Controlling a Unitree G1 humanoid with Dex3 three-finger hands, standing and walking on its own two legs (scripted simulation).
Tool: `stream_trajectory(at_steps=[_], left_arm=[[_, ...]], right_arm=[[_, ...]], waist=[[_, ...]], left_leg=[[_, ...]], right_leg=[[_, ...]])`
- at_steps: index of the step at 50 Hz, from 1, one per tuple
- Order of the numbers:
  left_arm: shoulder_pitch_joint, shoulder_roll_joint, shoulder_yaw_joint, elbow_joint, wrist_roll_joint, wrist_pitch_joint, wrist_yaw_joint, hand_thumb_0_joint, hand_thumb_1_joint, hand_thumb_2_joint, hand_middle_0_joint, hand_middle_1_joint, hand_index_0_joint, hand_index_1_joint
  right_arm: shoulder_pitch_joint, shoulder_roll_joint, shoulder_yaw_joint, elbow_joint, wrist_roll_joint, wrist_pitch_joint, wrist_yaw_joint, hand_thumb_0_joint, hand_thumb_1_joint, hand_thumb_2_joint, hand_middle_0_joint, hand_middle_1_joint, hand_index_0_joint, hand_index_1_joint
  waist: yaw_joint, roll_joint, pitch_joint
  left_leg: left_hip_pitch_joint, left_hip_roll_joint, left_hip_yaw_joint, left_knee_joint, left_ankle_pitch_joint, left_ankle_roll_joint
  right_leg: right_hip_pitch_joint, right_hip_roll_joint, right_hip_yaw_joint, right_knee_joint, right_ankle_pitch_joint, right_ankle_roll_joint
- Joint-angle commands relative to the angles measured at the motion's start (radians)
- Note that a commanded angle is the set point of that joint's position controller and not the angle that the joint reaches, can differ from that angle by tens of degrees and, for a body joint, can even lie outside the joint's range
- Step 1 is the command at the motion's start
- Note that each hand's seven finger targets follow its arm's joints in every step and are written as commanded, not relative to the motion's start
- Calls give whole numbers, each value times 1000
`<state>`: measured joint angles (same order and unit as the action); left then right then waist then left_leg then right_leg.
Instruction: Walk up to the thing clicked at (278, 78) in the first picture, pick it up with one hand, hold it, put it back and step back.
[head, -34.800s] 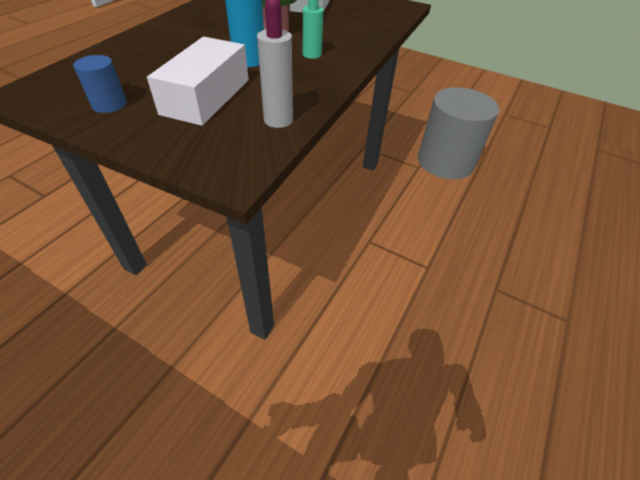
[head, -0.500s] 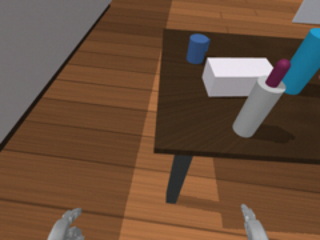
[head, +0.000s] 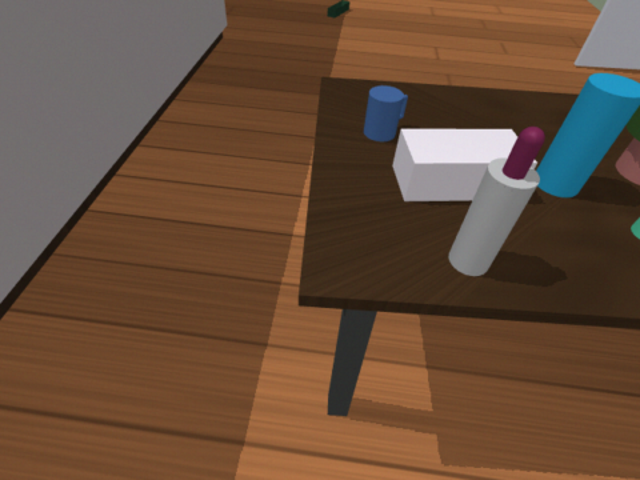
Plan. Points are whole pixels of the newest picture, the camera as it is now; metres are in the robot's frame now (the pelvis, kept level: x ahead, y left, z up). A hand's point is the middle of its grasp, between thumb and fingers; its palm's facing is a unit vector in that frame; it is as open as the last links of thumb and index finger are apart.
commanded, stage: home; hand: right
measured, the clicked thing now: (497, 205) +0.48 -0.25 +0.10
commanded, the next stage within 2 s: stand in 1.10 s
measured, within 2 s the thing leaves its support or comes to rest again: neither
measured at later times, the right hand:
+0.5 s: hand out of the picture +0.06 -0.25 -0.15, palm faces -0.06 +0.93 -0.36, open 17.4 cm
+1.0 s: hand out of the picture +0.09 -0.25 -0.15, palm faces -0.04 +0.93 -0.36, open 17.4 cm
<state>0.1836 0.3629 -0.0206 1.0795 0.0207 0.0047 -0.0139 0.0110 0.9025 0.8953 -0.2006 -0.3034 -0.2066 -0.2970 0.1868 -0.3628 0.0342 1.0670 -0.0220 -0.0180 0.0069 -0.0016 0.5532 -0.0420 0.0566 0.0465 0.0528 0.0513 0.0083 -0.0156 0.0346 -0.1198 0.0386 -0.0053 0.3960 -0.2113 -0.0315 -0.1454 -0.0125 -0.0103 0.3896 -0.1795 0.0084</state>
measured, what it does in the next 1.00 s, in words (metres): stands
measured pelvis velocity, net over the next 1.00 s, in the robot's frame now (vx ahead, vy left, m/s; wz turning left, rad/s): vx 0.02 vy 0.01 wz -0.01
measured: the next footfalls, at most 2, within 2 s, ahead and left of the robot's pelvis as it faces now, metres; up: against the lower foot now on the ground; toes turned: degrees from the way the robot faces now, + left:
none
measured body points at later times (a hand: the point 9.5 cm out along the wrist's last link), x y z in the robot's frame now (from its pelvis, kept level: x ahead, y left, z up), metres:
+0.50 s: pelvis +0.00 +0.00 +0.00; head +0.00 +0.01 +0.45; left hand +0.06 +0.31 -0.14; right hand +0.06 -0.30 -0.13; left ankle +0.01 +0.14 -0.74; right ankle +0.02 -0.12 -0.74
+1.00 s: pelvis +0.02 +0.01 +0.00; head +0.02 +0.01 +0.45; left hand +0.09 +0.31 -0.13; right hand +0.09 -0.30 -0.12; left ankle +0.01 +0.14 -0.74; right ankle +0.02 -0.12 -0.74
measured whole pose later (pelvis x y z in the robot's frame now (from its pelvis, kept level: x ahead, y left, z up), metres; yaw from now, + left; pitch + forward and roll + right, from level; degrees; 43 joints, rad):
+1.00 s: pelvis +0.02 +0.01 +0.00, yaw -1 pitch -2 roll +0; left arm 0.11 0.36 -0.02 1.14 0.01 -0.01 0.00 0.01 0.90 0.90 -0.20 -0.30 -0.21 -0.30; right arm 0.12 -0.35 0.01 1.12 -0.02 -0.01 0.00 0.00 0.53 -0.05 0.06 0.05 0.06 0.05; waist 0.01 -0.01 0.05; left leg -0.09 0.03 0.01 0.33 -0.20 -0.02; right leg -0.12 -0.02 0.00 0.33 -0.16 0.02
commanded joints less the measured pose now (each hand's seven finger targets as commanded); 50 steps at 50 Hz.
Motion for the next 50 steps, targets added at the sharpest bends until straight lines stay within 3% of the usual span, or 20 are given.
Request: stream_trajectory(at_steps=[1,8,11,17,21,24,28,31,39,50], left_arm=[[-62,223,49,-42,-3,-23,10,0,897,901,-201,-298,-200,-299],[-68,220,53,-16,-5,-24,11,0,897,902,-201,-299,-200,-300],[-59,210,50,-10,-7,-28,11,0,897,901,-201,-299,-200,-300],[-70,209,50,2,-7,-22,11,0,897,902,-201,-299,-200,-300],[-75,207,49,3,-8,-25,14,0,897,902,-201,-300,-200,-300],[-75,204,48,10,-10,-23,12,0,897,902,-201,-299,-200,-300],[-84,207,46,11,-11,-27,16,0,897,902,-201,-300,-200,-301],[-88,204,45,11,-12,-26,16,0,897,902,-201,-300,-200,-300],[-96,196,44,14,-9,-23,19,0,897,902,-201,-300,-200,-301],[-108,203,47,9,-11,-26,22,0,897,902,-201,-299,-200,-300]], right_arm=[[-37,-222,-48,-38,4,-15,-17,0,551,-53,52,52,52,52],[-41,-215,-49,-24,4,-15,-17,0,563,-45,51,50,51,50],[-51,-216,-47,-21,6,-19,-17,0,551,-53,52,52,52,52],[-52,-210,-47,-14,7,-14,-18,0,535,-62,54,55,54,55],[-61,-213,-50,-12,7,-15,-18,0,533,-63,54,55,54,55],[-65,-216,-50,-7,9,-16,-21,0,552,-52,52,52,52,52],[-69,-215,-50,-3,12,-18,-21,0,547,-54,52,53,52,53],[-68,-218,-51,1,11,-18,-24,0,552,-52,52,52,52,52],[-87,-215,-57,6,9,-14,-24,0,566,-43,50,49,50,49],[-86,-210,-63,6,9,-13,-23,0,540,-59,53,54,53,54]], waist=[[-8,-8,29],[-5,1,14],[1,26,-12],[0,19,15],[1,20,-16],[-1,34,-20],[-3,19,-48],[-3,20,-53],[-2,22,-34],[-7,28,-57]], left_leg=[[-45,65,-73,-98,-65,57],[-60,70,-81,-113,-64,56],[-42,79,-83,-113,1,55],[-73,73,-80,-128,-54,51],[-48,84,-82,-117,21,54],[-40,86,-80,-122,21,53],[-10,92,-78,-109,140,49],[-1,93,-72,-110,160,47],[8,96,-70,-121,136,44],[15,94,-56,-120,170,43]], right_leg=[[-55,-99,131,-140,-129,-38],[-26,-99,128,-133,-113,-37],[-5,-98,116,-118,-25,-31],[-18,-96,117,-127,-82,-33],[3,-102,114,-114,-20,-35],[9,-104,115,-108,20,-36],[36,-107,103,-92,117,-31],[43,-111,104,-93,149,-29],[22,-106,94,-104,103,-24],[61,-118,104,-104,177,-28]])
